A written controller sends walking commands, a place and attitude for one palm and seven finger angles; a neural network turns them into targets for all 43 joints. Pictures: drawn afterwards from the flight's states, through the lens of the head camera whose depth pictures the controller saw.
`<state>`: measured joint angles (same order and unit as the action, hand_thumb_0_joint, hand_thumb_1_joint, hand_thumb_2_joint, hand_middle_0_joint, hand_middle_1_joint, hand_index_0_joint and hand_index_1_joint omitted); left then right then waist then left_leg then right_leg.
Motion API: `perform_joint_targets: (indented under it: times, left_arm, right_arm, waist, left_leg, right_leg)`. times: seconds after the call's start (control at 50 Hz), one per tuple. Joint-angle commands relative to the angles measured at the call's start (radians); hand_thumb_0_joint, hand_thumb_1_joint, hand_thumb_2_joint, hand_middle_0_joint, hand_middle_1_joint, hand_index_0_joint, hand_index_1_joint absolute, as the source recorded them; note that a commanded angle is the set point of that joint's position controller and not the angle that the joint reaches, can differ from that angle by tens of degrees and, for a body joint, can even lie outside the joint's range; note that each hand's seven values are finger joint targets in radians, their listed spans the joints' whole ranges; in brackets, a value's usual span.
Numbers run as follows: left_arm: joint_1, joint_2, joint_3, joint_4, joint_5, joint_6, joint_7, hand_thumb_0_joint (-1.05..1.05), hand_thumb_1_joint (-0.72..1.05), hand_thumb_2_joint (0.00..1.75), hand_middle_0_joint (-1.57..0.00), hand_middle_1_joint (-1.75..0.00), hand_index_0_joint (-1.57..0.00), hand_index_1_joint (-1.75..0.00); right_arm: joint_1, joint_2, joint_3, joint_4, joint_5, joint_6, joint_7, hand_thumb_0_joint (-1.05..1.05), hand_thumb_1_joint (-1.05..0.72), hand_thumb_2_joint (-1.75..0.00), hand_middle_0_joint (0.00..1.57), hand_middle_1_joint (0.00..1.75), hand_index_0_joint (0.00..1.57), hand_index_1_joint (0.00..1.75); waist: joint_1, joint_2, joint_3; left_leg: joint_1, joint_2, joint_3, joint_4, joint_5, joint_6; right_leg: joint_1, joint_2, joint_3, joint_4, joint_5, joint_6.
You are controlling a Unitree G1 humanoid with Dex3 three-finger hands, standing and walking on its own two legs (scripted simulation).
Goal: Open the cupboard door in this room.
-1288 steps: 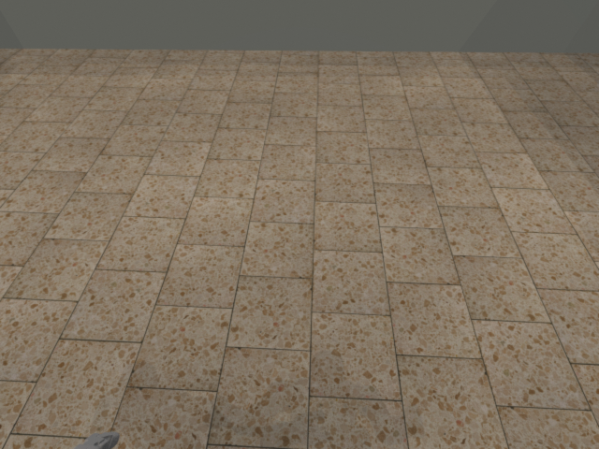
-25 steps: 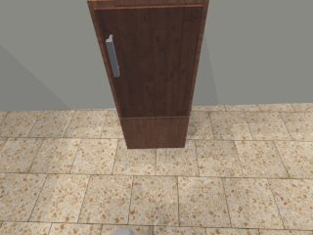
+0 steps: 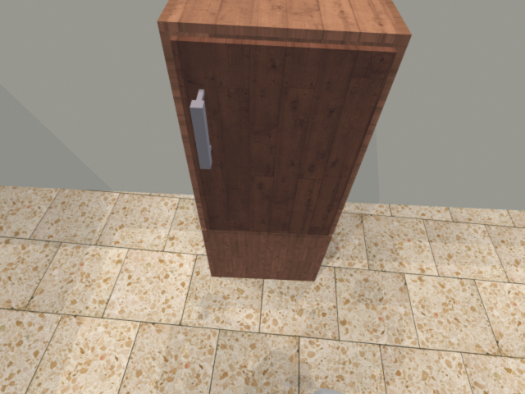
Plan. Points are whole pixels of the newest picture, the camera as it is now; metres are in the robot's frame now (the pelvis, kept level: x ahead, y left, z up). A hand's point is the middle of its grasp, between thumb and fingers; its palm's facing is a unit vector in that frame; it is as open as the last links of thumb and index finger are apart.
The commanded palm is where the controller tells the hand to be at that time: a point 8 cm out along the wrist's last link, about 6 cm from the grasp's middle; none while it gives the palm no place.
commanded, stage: come to a stop and stand still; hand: left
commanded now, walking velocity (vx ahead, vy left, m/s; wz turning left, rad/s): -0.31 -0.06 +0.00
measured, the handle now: (203, 130) +0.58 +0.17 +0.04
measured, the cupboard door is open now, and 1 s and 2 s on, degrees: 0 0 0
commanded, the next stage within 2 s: look again from close up in 1.38 s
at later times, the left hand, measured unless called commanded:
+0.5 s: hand out of the picture +0.11 +0.19 -0.19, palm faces +0.07 -0.97 -0.23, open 7.4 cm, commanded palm none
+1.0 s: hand out of the picture +0.05 +0.15 -0.17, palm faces +0.04 -0.98 -0.22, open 7.4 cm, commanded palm none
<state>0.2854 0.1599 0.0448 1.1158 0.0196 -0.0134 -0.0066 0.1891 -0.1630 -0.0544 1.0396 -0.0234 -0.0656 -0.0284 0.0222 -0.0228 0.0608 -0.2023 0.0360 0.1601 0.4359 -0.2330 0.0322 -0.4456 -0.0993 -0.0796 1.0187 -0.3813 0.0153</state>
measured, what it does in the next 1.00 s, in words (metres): steps on the spot: right foot, then left foot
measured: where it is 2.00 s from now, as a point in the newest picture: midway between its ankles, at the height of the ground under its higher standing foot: outside the picture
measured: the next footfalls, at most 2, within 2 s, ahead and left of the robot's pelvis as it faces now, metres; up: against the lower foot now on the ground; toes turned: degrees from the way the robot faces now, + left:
right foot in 0.14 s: +0.14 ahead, -0.16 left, +0.00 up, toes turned -7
left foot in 0.50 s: +0.07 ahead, +0.11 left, +0.00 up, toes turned +3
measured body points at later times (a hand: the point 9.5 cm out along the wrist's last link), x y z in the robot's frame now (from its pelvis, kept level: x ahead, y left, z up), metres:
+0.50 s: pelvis +0.03 +0.00 -0.02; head +0.08 +0.01 +0.43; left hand +0.10 +0.25 -0.17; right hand +0.12 -0.25 -0.16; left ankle +0.02 +0.12 -0.74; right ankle +0.10 -0.15 -0.74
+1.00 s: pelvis +0.04 -0.02 +0.00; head +0.06 -0.04 +0.45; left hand +0.05 +0.20 -0.15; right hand +0.03 -0.25 -0.17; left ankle +0.02 +0.12 -0.74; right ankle +0.00 -0.12 -0.74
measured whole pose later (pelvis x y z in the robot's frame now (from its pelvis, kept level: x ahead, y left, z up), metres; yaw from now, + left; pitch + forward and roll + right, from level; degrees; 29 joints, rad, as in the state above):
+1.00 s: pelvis +0.04 -0.02 +0.00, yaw +1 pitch +0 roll +0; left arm 0.24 0.15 0.01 1.13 0.01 0.00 0.02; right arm 0.26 -0.17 -0.03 1.14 -0.02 0.02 -0.03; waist -0.02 0.03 0.04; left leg -0.19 0.06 0.05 0.46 -0.26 -0.04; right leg -0.16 -0.01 -0.08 0.47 -0.32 -0.03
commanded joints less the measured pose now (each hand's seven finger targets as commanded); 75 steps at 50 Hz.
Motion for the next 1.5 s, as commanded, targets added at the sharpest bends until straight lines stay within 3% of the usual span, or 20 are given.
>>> perform_joint_targets:
  times: [0.0,0.04,0.1,0.14,0.18,0.24,0.3,0.44,0.46,0.48,0.5,0.58,0.76,0.84,0.88,0.92,1.04,1.44,1.46,1.48]
  left_arm:
    - [0.024,0.001,-0.009,-0.056,0.002,-0.003,0.008,0.0,0.9,0.9,-0.2,-0.3,-0.2,-0.3]
    - [0.033,0.014,-0.013,-0.054,-0.003,-0.003,0.016,0.0,0.9,0.9,-0.2,-0.3,-0.2,-0.3]
    - [0.076,0.125,0.002,-0.039,0.002,-0.008,0.031,0.0,0.9,0.9,-0.2,-0.3,-0.2,-0.3]
    - [0.047,0.216,0.015,-0.056,0.002,-0.008,0.037,0.0,0.9,0.9,-0.2,-0.3,-0.2,-0.3]
    - [0.056,0.241,0.03,-0.061,-0.002,-0.005,0.046,0.0,0.9,0.9,-0.2,-0.3,-0.2,-0.3]
    - [-0.029,0.235,0.044,-0.104,0.005,0.016,0.061,0.0,0.9,0.9,-0.2,-0.3,-0.2,-0.3]
    - [-0.084,0.226,0.047,-0.147,0.009,0.022,0.061,0.0,0.9,0.9,-0.2,-0.3,-0.2,-0.3]
    - [-0.136,0.22,0.049,-0.177,0.009,0.035,0.047,0.0,0.9,0.9,-0.2,-0.3,-0.2,-0.3]
    - [-0.129,0.181,0.037,-0.177,0.0,0.041,0.043,0.0,0.9,0.9,-0.2,-0.3,-0.2,-0.3]
    - [-0.089,0.104,0.021,-0.189,-0.01,0.048,0.037,0.0,0.9,0.9,-0.2,-0.3,-0.2,-0.3]
    - [-0.1,0.093,0.016,-0.188,-0.008,0.051,0.037,0.0,0.9,0.9,-0.2,-0.3,-0.2,-0.3]
    - [-0.05,0.124,0.028,-0.111,0.002,0.051,0.011,0.0,0.9,0.9,-0.2,-0.3,-0.2,-0.3]
    - [-0.084,0.081,-0.005,-0.093,-0.013,0.031,0.011,0.0,0.9,0.9,-0.2,-0.3,-0.2,-0.3]
    - [0.041,0.096,-0.009,-0.028,-0.011,0.012,0.022,0.0,0.9,0.9,-0.2,-0.3,-0.2,-0.3]
    - [0.031,0.159,-0.01,-0.015,-0.008,0.001,0.033,0.0,0.9,0.9,-0.2,-0.3,-0.2,-0.3]
    - [0.003,0.16,-0.009,-0.016,-0.009,-0.004,0.035,0.0,0.9,0.9,-0.2,-0.3,-0.2,-0.3]
    - [0.006,0.105,-0.019,-0.011,-0.018,-0.006,0.043,0.0,0.9,0.9,-0.2,-0.3,-0.2,-0.3]
    - [0.055,0.082,-0.02,-0.007,-0.014,-0.007,0.049,0.0,0.9,0.9,-0.2,-0.3,-0.2,-0.3]
    - [0.171,0.114,-0.01,0.028,0.005,-0.042,0.091,0.0,0.9,0.9,-0.2,-0.3,-0.2,-0.3]
    - [0.159,0.154,0.0,-0.019,0.007,-0.055,0.088,0.0,0.9,0.9,-0.2,-0.3,-0.2,-0.3]
  right_arm:
    - [0.085,-0.106,-0.008,0.002,0.0,0.003,0.001,0.0,-0.9,-0.9,0.2,0.3,0.2,0.3]
    - [0.06,-0.117,-0.007,0.007,0.001,0.012,-0.004,0.0,-0.9,-0.9,0.2,0.3,0.2,0.3]
    - [0.07,-0.093,-0.011,0.027,0.014,0.034,-0.002,0.0,-0.9,-0.9,0.2,0.3,0.2,0.3]
    - [0.129,-0.058,-0.014,0.03,0.023,0.06,0.007,0.0,-0.9,-0.9,0.2,0.3,0.2,0.3]
    - [0.091,-0.075,-0.023,0.013,0.022,0.092,-0.003,0.0,-0.9,-0.9,0.2,0.3,0.2,0.3]
    - [0.051,-0.086,-0.029,-0.004,0.023,0.103,0.0,0.0,-0.9,-0.9,0.2,0.3,0.2,0.3]
    - [0.037,-0.086,-0.03,-0.03,0.017,0.116,0.013,0.0,-0.9,-0.9,0.2,0.3,0.2,0.3]
    - [0.143,-0.067,-0.014,-0.028,0.017,0.084,0.019,0.0,-0.9,-0.9,0.2,0.3,0.2,0.3]
    - [0.164,-0.098,-0.015,-0.022,0.017,0.07,0.02,0.0,-0.9,-0.9,0.2,0.3,0.2,0.3]
    - [0.132,-0.175,-0.027,-0.044,0.004,0.057,0.019,0.0,-0.9,-0.9,0.2,0.3,0.2,0.3]
    - [0.064,-0.224,-0.028,-0.079,-0.003,0.064,0.015,0.0,-0.9,-0.9,0.2,0.3,0.2,0.3]
    - [-0.032,-0.161,-0.009,-0.079,-0.005,0.051,-0.007,0.0,-0.9,-0.9,0.2,0.3,0.2,0.3]
    - [0.126,-0.174,-0.025,0.014,0.0,0.052,-0.021,0.0,-0.9,-0.9,0.2,0.3,0.2,0.3]
    - [0.1,-0.144,-0.019,0.035,0.014,0.054,-0.014,0.0,-0.9,-0.9,0.2,0.3,0.2,0.3]
    - [0.093,-0.067,0.002,0.03,0.024,0.052,-0.002,0.0,-0.9,-0.9,0.2,0.3,0.2,0.3]
    - [0.065,-0.045,0.013,0.032,0.012,0.073,-0.004,0.0,-0.9,-0.9,0.2,0.3,0.2,0.3]
    - [0.131,-0.052,0.021,0.099,0.013,0.054,-0.008,0.0,-0.9,-0.9,0.2,0.3,0.2,0.3]
    - [0.132,-0.04,0.024,0.102,0.015,0.061,-0.018,0.0,-0.9,-0.9,0.2,0.3,0.2,0.3]
    - [0.008,-0.077,0.024,0.021,0.021,0.043,-0.007,0.0,-0.9,-0.9,0.2,0.3,0.2,0.3]
    - [0.062,-0.02,0.029,-0.029,0.019,0.052,0.0,0.0,-0.9,-0.9,0.2,0.3,0.2,0.3]
  waist:
    - [-0.015,0.127,-0.034]
    - [-0.001,0.139,-0.051]
    - [0.021,0.045,-0.066]
    - [-0.006,-0.096,-0.069]
    - [0.04,-0.249,-0.115]
    - [0.031,-0.118,-0.124]
    - [0.019,-0.161,-0.134]
    - [-0.048,-0.173,-0.151]
    - [-0.062,-0.05,-0.136]
    - [-0.047,0.26,-0.08]
    - [-0.046,0.309,-0.013]
    - [-0.001,0.19,0.035]
    - [-0.071,0.19,-0.08]
    - [-0.018,0.134,-0.105]
    - [-0.031,-0.057,-0.078]
    - [-0.025,-0.211,-0.001]
    - [-0.026,-0.003,-0.025]
    - [-0.025,0.004,0.01]
    - [0.032,-0.057,0.009]
    - [-0.018,-0.071,-0.064]
  left_leg:
    - [0.017,0.232,-0.127,-0.151,0.48,0.117]
    - [0.016,0.216,-0.112,-0.078,0.563,0.089]
    - [-0.036,0.124,-0.078,0.048,0.284,-0.014]
    - [-0.111,0.015,-0.05,0.182,-0.098,-0.061]
    - [-0.155,-0.006,-0.103,0.472,-0.41,-0.068]
    - [-0.255,-0.017,-0.186,0.682,-0.355,-0.069]
    - [-0.229,-0.018,-0.184,0.645,-0.299,-0.083]
    - [0.049,-0.026,-0.08,0.086,-0.015,-0.074]
    - [0.119,0.016,-0.13,-0.035,0.028,-0.068]
    - [0.048,0.228,-0.408,-0.186,-0.01,-0.013]
    - [-0.148,0.33,-0.517,-0.283,-0.141,0.063]
    - [-0.081,0.226,-0.363,-0.27,-0.12,0.071]
    - [0.214,0.249,-0.283,-0.095,0.586,0.113]
    - [0.096,0.164,-0.228,-0.004,0.396,0.027]
    - [-0.048,0.059,-0.132,0.025,0.057,-0.044]
    - [-0.024,0.028,-0.115,0.037,-0.099,-0.062]
    - [0.065,0.078,-0.137,-0.032,0.211,-0.052]
    - [0.098,0.081,-0.128,-0.035,0.192,-0.05]
    - [-0.062,0.058,-0.065,0.257,0.097,-0.064]
    - [-0.162,0.019,-0.142,0.31,-0.152,-0.033]
  right_leg:
    - [0.053,-0.009,0.005,-0.228,0.082,0.02]
    - [0.162,0.013,-0.011,-0.374,0.156,0.022]
    - [0.331,-0.052,0.049,-0.577,0.562,0.011]
    - [0.372,-0.259,0.18,-0.544,1.036,-0.11]
    - [0.367,-0.34,0.268,-0.587,1.211,-0.22]
    - [0.401,-0.32,0.209,-0.568,1.089,-0.233]
    - [0.329,-0.282,0.168,-0.596,0.897,-0.203]
    - [0.165,-0.164,0.11,-0.552,0.375,-0.098]
    - [0.086,-0.104,0.079,-0.468,0.205,-0.053]
    - [-0.028,0.019,0.018,-0.332,-0.068,0.013]
    - [0.024,0.057,0.055,-0.223,-0.16,0.024]
    - [-0.031,0.053,0.131,-0.027,0.014,0.026]
    - [0.069,0.051,0.049,-0.35,-0.083,0.03]
    - [0.317,0.035,0.035,-0.699,0.238,0.011]
    - [0.379,-0.131,0.171,-0.694,0.433,-0.053]
    - [0.244,-0.146,0.216,-0.753,0.346,-0.106]
    - [0.288,-0.039,0.101,-0.663,0.432,-0.046]
    - [0.28,-0.027,0.103,-0.694,0.455,-0.04]
    - [0.307,-0.105,0.225,-0.664,1.105,0.046]
    - [0.433,-0.164,0.231,-0.596,1.281,0.005]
